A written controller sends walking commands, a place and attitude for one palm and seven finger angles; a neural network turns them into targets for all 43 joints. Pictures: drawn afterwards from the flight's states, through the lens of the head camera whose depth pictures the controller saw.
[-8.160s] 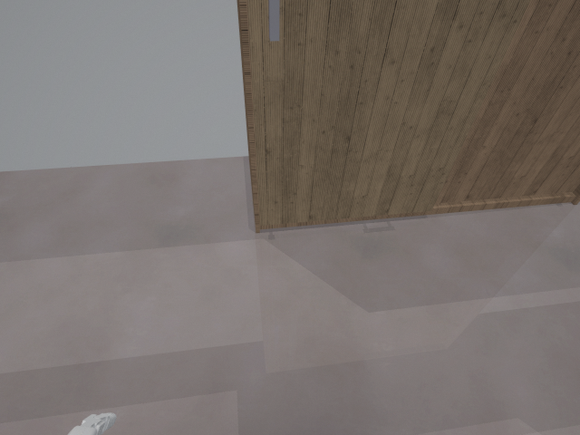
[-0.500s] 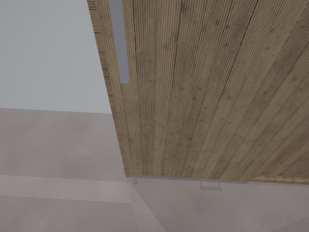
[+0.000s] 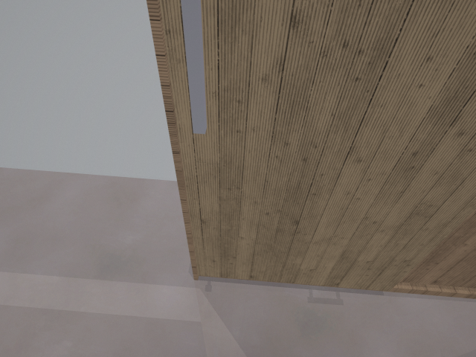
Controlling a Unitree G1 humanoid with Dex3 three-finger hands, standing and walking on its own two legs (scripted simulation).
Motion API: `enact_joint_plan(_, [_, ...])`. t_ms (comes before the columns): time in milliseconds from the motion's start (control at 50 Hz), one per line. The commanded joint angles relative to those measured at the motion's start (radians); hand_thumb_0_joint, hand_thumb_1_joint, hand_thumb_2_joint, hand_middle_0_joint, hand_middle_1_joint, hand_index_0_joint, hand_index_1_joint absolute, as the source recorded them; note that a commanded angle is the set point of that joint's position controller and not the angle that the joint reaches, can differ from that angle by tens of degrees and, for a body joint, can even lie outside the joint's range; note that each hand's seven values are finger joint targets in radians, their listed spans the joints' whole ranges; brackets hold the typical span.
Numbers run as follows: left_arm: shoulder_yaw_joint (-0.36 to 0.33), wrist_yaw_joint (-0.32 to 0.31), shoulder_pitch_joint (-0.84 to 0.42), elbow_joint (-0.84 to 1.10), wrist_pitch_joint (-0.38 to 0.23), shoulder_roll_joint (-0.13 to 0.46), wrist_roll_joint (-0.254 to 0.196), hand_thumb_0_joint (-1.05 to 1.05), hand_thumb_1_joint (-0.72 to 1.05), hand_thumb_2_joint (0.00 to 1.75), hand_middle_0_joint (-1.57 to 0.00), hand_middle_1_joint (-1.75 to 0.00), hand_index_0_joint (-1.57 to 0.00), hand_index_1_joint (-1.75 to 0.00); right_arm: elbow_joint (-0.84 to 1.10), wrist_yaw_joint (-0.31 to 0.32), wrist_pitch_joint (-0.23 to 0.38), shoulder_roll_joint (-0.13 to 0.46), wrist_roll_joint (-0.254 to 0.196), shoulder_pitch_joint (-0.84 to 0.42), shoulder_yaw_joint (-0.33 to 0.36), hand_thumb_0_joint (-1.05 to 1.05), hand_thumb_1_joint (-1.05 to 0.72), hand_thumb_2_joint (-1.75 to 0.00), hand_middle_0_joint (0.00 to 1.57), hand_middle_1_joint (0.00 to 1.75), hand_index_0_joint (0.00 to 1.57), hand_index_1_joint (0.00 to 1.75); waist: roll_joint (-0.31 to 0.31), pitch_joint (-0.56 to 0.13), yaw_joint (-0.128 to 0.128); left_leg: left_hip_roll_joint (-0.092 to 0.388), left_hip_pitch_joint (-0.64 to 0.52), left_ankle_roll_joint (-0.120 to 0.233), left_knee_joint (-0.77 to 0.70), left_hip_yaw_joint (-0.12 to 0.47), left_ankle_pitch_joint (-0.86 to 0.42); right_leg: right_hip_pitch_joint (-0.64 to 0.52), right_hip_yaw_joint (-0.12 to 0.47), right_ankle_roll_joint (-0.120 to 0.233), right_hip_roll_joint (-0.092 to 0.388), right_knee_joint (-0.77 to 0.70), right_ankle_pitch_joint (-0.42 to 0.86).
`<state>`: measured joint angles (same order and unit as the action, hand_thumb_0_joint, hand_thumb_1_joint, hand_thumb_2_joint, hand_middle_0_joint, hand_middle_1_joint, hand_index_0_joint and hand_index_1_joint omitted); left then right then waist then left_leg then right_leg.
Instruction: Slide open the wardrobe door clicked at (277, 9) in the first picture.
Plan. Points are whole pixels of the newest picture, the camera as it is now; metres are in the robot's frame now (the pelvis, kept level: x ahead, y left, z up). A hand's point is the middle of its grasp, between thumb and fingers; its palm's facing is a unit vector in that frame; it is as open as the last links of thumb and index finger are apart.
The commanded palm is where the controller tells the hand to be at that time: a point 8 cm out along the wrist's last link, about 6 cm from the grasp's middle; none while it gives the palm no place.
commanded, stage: shuffle to correct the standing spot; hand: left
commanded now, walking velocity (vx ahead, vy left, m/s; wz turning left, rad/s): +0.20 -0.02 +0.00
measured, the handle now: (197, 65) +0.55 +0.12 +0.23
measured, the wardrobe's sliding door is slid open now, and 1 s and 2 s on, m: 0.00 0.00 0.00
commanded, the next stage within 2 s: come to a stop and stand still in 0.16 s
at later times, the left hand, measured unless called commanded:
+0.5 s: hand (168, 332) +0.21 +0.15 -0.17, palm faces +0.00 -0.97 -0.25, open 7.3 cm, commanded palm none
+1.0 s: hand out of the picture +0.05 +0.19 -0.17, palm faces +0.13 -0.97 -0.20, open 7.4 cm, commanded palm none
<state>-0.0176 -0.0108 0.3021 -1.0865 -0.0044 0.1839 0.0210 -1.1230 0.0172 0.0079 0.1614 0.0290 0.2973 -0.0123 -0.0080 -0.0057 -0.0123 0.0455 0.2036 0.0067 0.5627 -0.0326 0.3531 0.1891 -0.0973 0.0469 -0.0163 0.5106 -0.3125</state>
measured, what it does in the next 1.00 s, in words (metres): steps on the spot: right foot, then left foot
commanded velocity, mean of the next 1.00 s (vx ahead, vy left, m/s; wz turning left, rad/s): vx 0.03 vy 0.01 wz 0.00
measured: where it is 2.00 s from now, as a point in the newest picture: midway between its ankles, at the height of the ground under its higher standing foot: outside the picture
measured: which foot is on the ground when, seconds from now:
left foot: down 0.00-0.44, up 0.46-0.82, down 0.84-1.00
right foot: down 0.00-0.10, up 0.12-0.42, down 0.44-0.84, up 0.86-1.00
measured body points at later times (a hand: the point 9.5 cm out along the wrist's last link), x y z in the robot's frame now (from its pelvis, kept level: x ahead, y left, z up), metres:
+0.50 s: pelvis +0.10 -0.04 -0.01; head +0.14 -0.06 +0.43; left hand +0.21 +0.20 -0.15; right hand -0.01 -0.24 -0.17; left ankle -0.01 +0.11 -0.71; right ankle +0.17 -0.13 -0.73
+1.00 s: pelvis +0.05 -0.01 +0.01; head +0.04 +0.01 +0.46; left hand +0.04 +0.24 -0.16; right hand +0.10 -0.24 -0.13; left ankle +0.04 +0.10 -0.73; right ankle +0.08 -0.13 -0.68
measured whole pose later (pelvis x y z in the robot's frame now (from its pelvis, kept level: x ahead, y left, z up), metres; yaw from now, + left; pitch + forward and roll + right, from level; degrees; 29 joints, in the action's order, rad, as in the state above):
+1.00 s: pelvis +0.05 -0.01 +0.01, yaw +3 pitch +0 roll +0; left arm -0.07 0.00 0.31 -1.03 0.05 0.23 0.03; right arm -1.00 0.03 0.00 0.14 0.03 0.28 0.01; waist -0.06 -0.02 -0.03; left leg 0.00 0.20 0.02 0.45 -0.05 0.24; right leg 0.49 0.00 0.00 0.01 0.96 -0.30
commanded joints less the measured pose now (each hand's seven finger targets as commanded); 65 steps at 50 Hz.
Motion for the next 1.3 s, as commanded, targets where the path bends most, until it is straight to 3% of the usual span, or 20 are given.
enact_joint_plan(0, [-0.037,-0.010,0.082,0.029,-0.019,0.130,0.001,0.00,0.90,0.90,-0.20,-0.30,-0.20,-0.30,0.051,-0.005,0.021,0.047,-0.002,0.052,0.017,0.00,-0.90,-0.90,0.20,0.30,0.20,0.30,-0.082,0.168,0.009,0.005,0.106,0.020,0.005,-0.045,0.036,0.100,0.288,0.111,0.237,-0.261,-0.288])
enact_joint_plan(40, [-0.032,-0.005,0.048,0.043,-0.020,0.093,-0.001,0.00,0.90,0.90,-0.20,-0.30,-0.20,-0.30,0.020,-0.004,0.033,0.052,-0.004,0.140,0.017,0.00,-0.90,-0.90,0.20,0.30,0.20,0.30,0.046,0.165,0.042,0.035,-0.004,0.038,-0.118,0.005,-0.026,0.169,0.145,0.071,0.134,-0.089,-0.189])
enact_joint_plan(80, [-0.019,0.001,-0.013,0.076,-0.025,0.031,0.003,0.00,0.90,0.90,-0.20,-0.30,-0.20,-0.30,-0.023,0.012,0.043,0.135,0.004,0.279,0.039,0.00,-0.90,-0.90,0.20,0.30,0.20,0.30,0.340,0.162,0.089,0.260,-0.143,0.153,-0.294,0.331,-0.181,0.366,-0.037,0.003,-0.002,0.276,-0.199])
enact_joint_plan(100, [-0.017,-0.001,-0.062,0.101,-0.030,0.040,0.008,0.00,0.90,0.90,-0.20,-0.30,-0.20,-0.30,-0.031,0.023,0.046,0.136,0.007,0.319,0.037,0.00,-0.90,-0.90,0.20,0.30,0.20,0.30,0.328,0.180,0.106,0.313,-0.225,0.219,-0.308,0.404,-0.395,0.496,0.008,0.003,0.007,0.434,-0.292])
enact_joint_plan(180, [-0.025,0.013,-0.098,0.105,-0.036,0.009,0.001,0.00,0.90,0.90,-0.20,-0.30,-0.20,-0.30,-0.008,0.032,0.067,0.107,0.008,0.289,0.030,0.00,-0.90,-0.90,0.20,0.30,0.20,0.30,0.100,0.114,0.076,0.304,-0.247,0.238,-0.238,0.274,-0.713,0.515,0.057,0.000,0.084,0.588,-0.201])
enact_joint_plan(340, [-0.027,0.012,-0.058,0.107,-0.022,-0.012,-0.008,0.00,0.90,0.90,-0.20,-0.30,-0.20,-0.30,0.006,0.040,0.049,0.112,-0.001,0.209,0.036,0.00,-0.90,-0.90,0.20,0.30,0.20,0.30,0.169,0.055,-0.006,0.172,-0.083,0.103,-0.131,0.050,-0.807,0.129,-0.011,-0.013,0.032,0.116,0.097])
enact_joint_plan(380, [-0.045,-0.005,0.092,0.055,-0.040,0.080,-0.008,0.00,0.90,0.90,-0.20,-0.30,-0.20,-0.30,0.013,0.027,0.045,0.108,-0.020,0.205,0.044,0.00,-0.90,-0.90,0.20,0.30,0.20,0.30,0.029,-0.060,-0.067,0.111,0.011,0.036,0.007,0.035,-0.568,-0.178,0.047,-0.026,0.088,-0.039,0.400])
enact_joint_plan(420, [-0.079,-0.021,0.110,0.069,-0.056,0.258,-0.006,0.00,0.90,0.90,-0.20,-0.30,-0.20,-0.30,0.043,0.027,0.035,0.075,-0.038,0.265,0.053,0.00,-0.90,-0.90,0.20,0.30,0.20,0.30,-0.237,-0.225,-0.040,-0.029,0.127,-0.013,0.354,0.004,0.269,-0.308,0.386,0.161,0.478,-0.038,1.078])
enact_joint_plan(440, [-0.077,-0.021,0.061,0.088,-0.052,0.262,-0.002,0.00,0.90,0.90,-0.20,-0.30,-0.20,-0.30,0.048,0.034,0.026,0.096,-0.035,0.244,0.065,0.00,-0.90,-0.90,0.20,0.30,0.20,0.30,-0.165,-0.158,-0.023,-0.021,0.126,-0.001,0.407,0.063,0.324,-0.205,0.344,0.203,0.475,-0.044,1.122])
enact_joint_plan(640, [-0.074,-0.037,-0.105,0.159,0.010,0.188,0.012,0.00,0.90,0.90,-0.20,-0.30,-0.20,-0.30,0.111,-0.008,-0.058,0.046,-0.006,0.057,0.073,0.00,-0.90,-0.90,0.20,0.30,0.20,0.30,-0.127,-0.022,0.000,-0.021,0.183,-0.048,0.505,0.010,0.076,0.182,0.260,0.140,0.361,-0.216,0.244])
enact_joint_plan(760, [-0.073,-0.030,-0.133,0.192,0.028,0.197,0.020,0.00,0.90,0.90,-0.20,-0.30,-0.20,-0.30,0.141,-0.017,-0.031,0.053,-0.013,0.095,0.067,0.00,-0.90,-0.90,0.20,0.30,0.20,0.30,-0.161,-0.021,0.039,-0.055,-0.064,-0.011,0.071,-0.043,0.029,0.305,0.264,0.073,0.284,-0.278,-0.189])
enact_joint_plan(800, [-0.057,-0.024,-0.127,0.189,0.040,0.136,0.006,0.00,0.90,0.90,-0.20,-0.30,-0.20,-0.30,0.120,-0.007,-0.018,0.084,-0.010,0.175,0.067,0.00,-0.90,-0.90,0.20,0.30,0.20,0.30,-0.006,-0.020,0.077,-0.015,-0.220,-0.002,-0.187,-0.009,0.024,0.406,0.160,-0.008,0.174,-0.116,-0.280])
enact_joint_plan(820, [-0.040,-0.018,-0.097,0.195,0.040,0.060,-0.005,0.00,0.90,0.90,-0.20,-0.30,-0.20,-0.30,0.142,0.001,-0.010,0.150,0.002,0.141,0.077,0.00,-0.90,-0.90,0.20,0.30,0.20,0.30,0.294,0.015,0.065,0.186,-0.117,0.055,-0.373,0.280,0.229,0.433,0.068,-0.052,0.057,0.129,-0.234])
enact_joint_plan(840, [-0.037,-0.017,-0.110,0.200,0.042,0.053,-0.004,0.00,0.90,0.90,-0.20,-0.30,-0.20,-0.30,0.194,0.008,-0.014,0.194,0.007,0.034,0.077,0.00,-0.90,-0.90,0.20,0.30,0.20,0.30,0.349,0.113,0.044,0.300,0.121,0.129,-0.463,0.407,0.295,0.398,0.077,-0.059,0.040,0.272,-0.182])
enact_joint_plan(920, [-0.044,0.012,0.005,0.118,0.033,0.050,0.016,0.00,0.90,0.90,-0.20,-0.30,-0.20,-0.30,0.203,0.016,0.014,0.131,0.001,-0.066,0.049,0.00,-0.90,-0.90,0.20,0.30,0.20,0.30,0.135,0.105,-0.030,0.190,0.149,0.121,-0.418,0.214,0.123,0.337,0.115,-0.048,0.028,0.518,0.024])
enact_joint_plan(1100, [-0.015,0.007,-0.015,0.098,0.001,0.002,-0.002,0.00,0.90,0.90,-0.20,-0.30,-0.20,-0.30,0.101,0.025,0.020,0.134,0.009,0.113,0.054,0.00,-0.90,-0.90,0.20,0.30,0.20,0.30,0.152,0.035,0.047,0.222,-0.087,0.167,-0.274,0.200,-0.347,0.208,0.051,-0.053,0.046,0.140,-0.168])
enact_joint_plan(1160, [-0.007,-0.046,0.196,-0.034,-0.034,0.056,0.008,0.00,0.90,0.90,-0.20,-0.30,-0.20,-0.30,0.130,0.006,0.031,0.153,-0.028,-0.089,0.053,0.00,-0.90,-0.90,0.20,0.30,0.20,0.30,0.018,0.066,-0.082,0.115,0.087,0.027,0.036,0.000,-0.215,0.034,0.177,-0.046,0.126,-0.184,0.261])
enact_joint_plan(1180, [-0.001,-0.043,0.164,0.009,-0.045,0.105,0.002,0.00,0.90,0.90,-0.20,-0.30,-0.20,-0.30,0.176,-0.008,0.015,0.034,-0.020,-0.043,0.034,0.00,-0.90,-0.90,0.20,0.30,0.20,0.30,-0.161,0.093,-0.011,-0.001,0.174,-0.002,0.148,-0.019,0.082,0.103,0.356,-0.003,0.239,-0.277,0.116])
enact_joint_plan(1220, [0.004,-0.033,0.092,0.037,-0.065,0.110,0.000,0.00,0.90,0.90,-0.20,-0.30,-0.20,-0.30,0.155,-0.020,0.011,-0.005,-0.007,0.032,0.022,0.00,-0.90,-0.90,0.20,0.30,0.20,0.30,0.049,-0.020,0.026,-0.011,0.123,-0.005,0.175,-0.029,0.103,0.048,0.298,0.101,0.268,-0.241,0.135])
enact_joint_plan(1280, [-0.005,-0.048,0.054,0.037,-0.073,0.053,-0.007,0.00,0.90,0.90,-0.20,-0.30,-0.20,-0.30,0.125,-0.011,0.013,0.021,-0.014,0.080,0.025,0.00,-0.90,-0.90,0.20,0.30,0.20,0.30,-0.206,-0.081,0.045,0.007,0.164,0.007,0.211,0.009,0.057,-0.087,0.258,0.115,0.223,-0.149,0.509])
